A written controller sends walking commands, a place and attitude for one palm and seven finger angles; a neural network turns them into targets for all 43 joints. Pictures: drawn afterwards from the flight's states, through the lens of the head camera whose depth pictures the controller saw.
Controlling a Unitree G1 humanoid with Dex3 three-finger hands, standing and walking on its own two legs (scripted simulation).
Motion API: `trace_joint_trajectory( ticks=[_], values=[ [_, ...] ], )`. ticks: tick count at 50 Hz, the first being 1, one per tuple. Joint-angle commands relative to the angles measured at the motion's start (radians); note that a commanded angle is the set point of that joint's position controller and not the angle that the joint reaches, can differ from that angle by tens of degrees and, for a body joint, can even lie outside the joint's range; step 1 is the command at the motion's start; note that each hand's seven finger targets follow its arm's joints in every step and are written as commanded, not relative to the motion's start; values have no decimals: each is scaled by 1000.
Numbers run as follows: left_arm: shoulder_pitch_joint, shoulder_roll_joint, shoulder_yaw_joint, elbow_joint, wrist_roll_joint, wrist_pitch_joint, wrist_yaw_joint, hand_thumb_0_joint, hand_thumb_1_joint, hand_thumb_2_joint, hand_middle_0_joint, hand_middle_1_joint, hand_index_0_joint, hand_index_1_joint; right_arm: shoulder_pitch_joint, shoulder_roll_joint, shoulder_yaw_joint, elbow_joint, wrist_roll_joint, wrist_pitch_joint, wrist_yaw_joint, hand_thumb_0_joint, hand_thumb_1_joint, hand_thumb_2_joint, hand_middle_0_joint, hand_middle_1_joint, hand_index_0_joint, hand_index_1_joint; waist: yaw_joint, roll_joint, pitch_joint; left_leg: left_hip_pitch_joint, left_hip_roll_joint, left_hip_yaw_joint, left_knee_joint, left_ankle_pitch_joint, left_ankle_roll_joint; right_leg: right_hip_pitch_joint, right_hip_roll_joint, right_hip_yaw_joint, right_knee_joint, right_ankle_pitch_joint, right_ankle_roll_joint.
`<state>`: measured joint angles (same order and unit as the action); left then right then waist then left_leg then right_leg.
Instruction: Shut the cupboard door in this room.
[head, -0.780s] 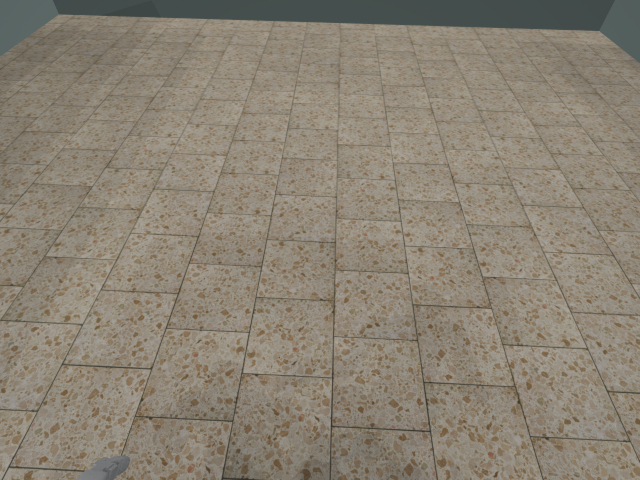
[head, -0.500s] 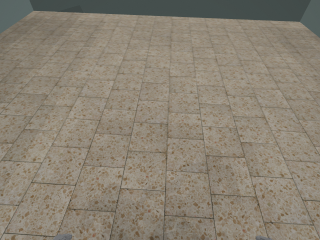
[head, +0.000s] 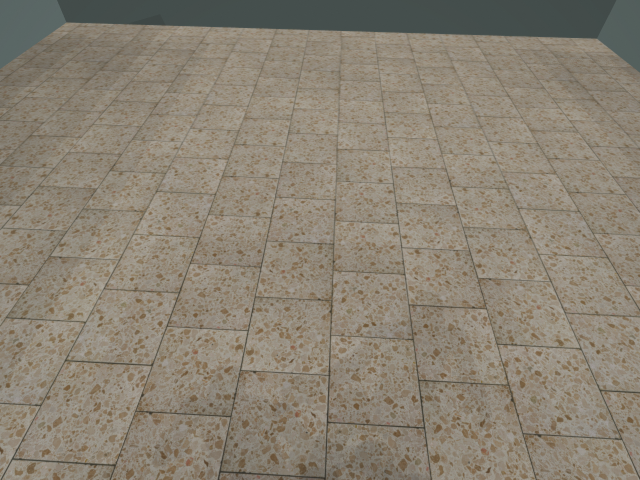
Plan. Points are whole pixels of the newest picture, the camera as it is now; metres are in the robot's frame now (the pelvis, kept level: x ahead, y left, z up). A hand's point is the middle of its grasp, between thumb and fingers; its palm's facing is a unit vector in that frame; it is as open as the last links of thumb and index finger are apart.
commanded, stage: stand and wait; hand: left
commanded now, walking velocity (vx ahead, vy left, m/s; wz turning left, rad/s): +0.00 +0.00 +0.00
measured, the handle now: out of the picture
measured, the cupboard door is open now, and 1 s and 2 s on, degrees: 77 77 77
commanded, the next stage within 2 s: turn or walk to find it in 0.12 s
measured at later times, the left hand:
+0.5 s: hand out of the picture +0.03 +0.22 -0.19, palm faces +0.09 -0.97 -0.25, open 7.4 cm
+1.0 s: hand out of the picture -0.03 +0.20 -0.16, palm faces +0.32 -0.90 -0.30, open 7.4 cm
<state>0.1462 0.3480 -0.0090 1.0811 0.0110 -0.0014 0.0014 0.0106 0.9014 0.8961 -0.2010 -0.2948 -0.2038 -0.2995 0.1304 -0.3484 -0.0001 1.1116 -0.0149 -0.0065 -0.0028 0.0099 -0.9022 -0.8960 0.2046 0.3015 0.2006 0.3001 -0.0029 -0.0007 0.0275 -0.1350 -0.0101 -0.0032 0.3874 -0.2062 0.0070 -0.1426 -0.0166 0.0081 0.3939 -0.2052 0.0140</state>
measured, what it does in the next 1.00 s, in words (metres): steps on the spot, turning left: right foot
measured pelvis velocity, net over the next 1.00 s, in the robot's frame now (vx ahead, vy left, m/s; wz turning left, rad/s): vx -0.05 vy -0.02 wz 0.32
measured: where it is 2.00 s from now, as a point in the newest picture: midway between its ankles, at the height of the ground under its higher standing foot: outside the picture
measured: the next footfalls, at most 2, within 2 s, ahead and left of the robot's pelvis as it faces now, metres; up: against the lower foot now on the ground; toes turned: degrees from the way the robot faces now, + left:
right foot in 0.92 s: +0.00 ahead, -0.12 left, +0.00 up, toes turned +15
left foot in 1.34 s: -0.10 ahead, +0.12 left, +0.00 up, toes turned +33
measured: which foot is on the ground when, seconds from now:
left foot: down 0.00-0.92, up 0.94-1.00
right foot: down 0.00-0.52, up 0.54-0.90, down 0.92-1.00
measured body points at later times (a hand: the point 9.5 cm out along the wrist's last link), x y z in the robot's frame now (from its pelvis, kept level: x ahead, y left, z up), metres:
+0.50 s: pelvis -0.02 +0.01 -0.02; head +0.00 +0.03 +0.43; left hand +0.03 +0.27 -0.17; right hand +0.05 -0.25 -0.16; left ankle +0.00 +0.11 -0.74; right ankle +0.01 -0.13 -0.74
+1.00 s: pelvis -0.05 -0.02 -0.01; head -0.03 -0.04 +0.44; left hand -0.05 +0.24 -0.14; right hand +0.06 -0.26 -0.17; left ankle -0.03 +0.11 -0.71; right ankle -0.04 -0.13 -0.75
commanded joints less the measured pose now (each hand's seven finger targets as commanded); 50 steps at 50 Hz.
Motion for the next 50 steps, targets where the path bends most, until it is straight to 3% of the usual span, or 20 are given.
trace_joint_trajectory(
  ticks=[1,9,14,19,21,23,24,26,27,29,32,38,41,44,45,46,47,48,49,50],
  values=[
    [-57,203,42,-64,0,-23,9,0,900,900,-200,-300,-200,-300,-64,-206,-43,-68,7,-29,-8,0,-900,-900,200,300,200,300,4,-7,-33,-21,120,-113,-82,73,28,-12,-103,99,-77,44,-41],
    [-55,192,47,-69,1,-16,10,0,900,900,-200,-300,-200,-300,-54,-197,-42,-71,4,-24,-5,0,-900,-900,200,300,200,300,6,6,-14,-62,120,-129,-75,71,29,-17,-105,80,-60,15,-33],
    [13,98,36,-77,2,15,23,0,900,900,-200,-300,-200,-300,3,-79,-24,-87,0,7,0,0,-900,-900,200,300,200,300,14,-24,-4,-164,97,-126,7,73,14,-26,-134,72,-21,-15,-17],
    [35,133,57,-128,5,21,32,0,900,900,-200,-300,-200,-300,55,-54,-43,-125,1,30,1,0,-900,-900,200,300,200,300,7,-153,-52,-182,33,-44,243,-14,-9,-65,-280,145,-53,46,-110],
    [28,129,62,-150,10,20,37,0,900,900,-200,-300,-200,-300,76,-44,-52,-137,3,35,2,0,-900,-900,200,300,200,300,-3,-183,-52,-195,32,-25,302,-140,-14,-67,-313,136,-21,155,-145],
    [10,119,65,-170,13,22,38,0,900,900,-200,-300,-200,-300,109,-26,-55,-137,6,33,6,0,-900,-900,200,300,200,300,-19,-162,-41,-142,53,-3,224,-107,-17,-112,-305,71,41,176,-127],
    [6,102,67,-179,10,26,37,0,900,900,-200,-300,-200,-300,139,-29,-58,-135,5,27,7,0,-900,-900,200,300,200,300,-32,-86,-49,-77,80,-45,134,45,-2,-168,-256,10,125,122,-80],
    [-8,15,52,-213,1,37,32,0,900,900,-200,-300,-200,-300,178,-124,-80,-145,-9,16,4,0,-900,-900,200,300,200,300,-47,301,-6,-79,320,-462,-113,240,152,-326,-13,-118,484,-349,39],
    [-28,29,58,-211,9,42,39,0,900,900,-200,-300,-200,-300,189,-117,-84,-138,-6,15,-8,0,-900,-900,200,300,200,300,-52,248,2,-95,326,-503,-140,248,186,-338,-27,-11,614,-380,25],
    [7,19,67,-194,8,41,32,0,900,900,-200,-300,-200,-300,140,-88,-81,-159,-1,13,-19,0,-900,-900,200,300,200,300,-19,149,-13,-90,283,-431,-118,170,185,-371,-52,21,689,-296,23],
    [42,-20,66,-178,5,37,23,0,900,900,-200,-300,-200,-300,116,-63,-83,-175,-3,12,-22,0,-900,-900,200,300,200,300,-8,123,-66,-53,216,-336,-85,172,169,-347,-40,0,651,-233,39],
    [30,-58,69,-201,-1,36,27,0,900,900,-200,-300,-200,-300,163,-52,-99,-176,-8,24,-22,0,-900,-900,200,300,200,300,-36,139,-84,-28,208,-410,-86,161,180,-276,-6,-7,445,-263,41],
    [68,-59,71,-201,-3,34,31,0,900,900,-200,-300,-200,-300,146,-55,-108,-186,-11,33,-16,0,-900,-900,200,300,200,300,-23,164,-82,-75,186,-436,-80,145,166,-184,18,-14,306,-239,33],
    [169,-46,80,-178,-4,29,34,0,900,900,-200,-300,-200,-300,106,-48,-113,-212,-6,42,-6,0,-900,-900,200,300,200,300,20,134,-94,-201,119,-396,-59,7,97,22,26,-43,47,-91,21],
    [197,-10,89,-174,3,23,38,0,900,900,-200,-300,-200,-300,99,-19,-111,-219,-1,47,-1,0,-900,-900,200,300,200,300,31,51,-76,-322,59,-331,18,-96,47,126,-45,10,-53,-76,-3],
    [202,78,108,-187,20,13,46,0,900,900,-200,-300,-200,-300,106,41,-103,-238,6,50,4,0,-900,-900,200,300,200,300,38,-187,-63,-507,-49,-175,269,-236,-18,193,-282,271,-176,-235,-82],
    [150,107,104,-216,17,16,47,0,900,900,-200,-300,-200,-300,67,30,-112,-254,-8,48,-1,0,-900,-900,200,300,200,300,48,-273,14,-533,-84,-78,512,-313,-42,5,-442,402,-219,-201,-156],
    [73,82,94,-244,12,16,48,0,900,900,-200,-300,-200,-300,75,3,-118,-250,-13,52,7,0,-900,-900,200,300,200,300,7,-160,41,-467,-40,-117,651,-263,-29,-132,-410,294,-210,-168,-161],
    [22,52,95,-251,9,3,47,0,900,900,-200,-300,-200,-300,102,8,-119,-221,-12,67,13,0,-900,-900,200,300,200,300,-21,-216,55,-433,-23,-110,720,-210,-33,-192,-337,240,-220,-180,-132],
    [0,33,87,-254,9,1,43,0,900,900,-200,-300,-200,-300,122,14,-118,-200,-10,70,16,0,-900,-900,200,300,200,300,-36,-188,78,-420,-15,-82,783,-165,-40,-207,-293,175,-200,-131,-122]
  ],
)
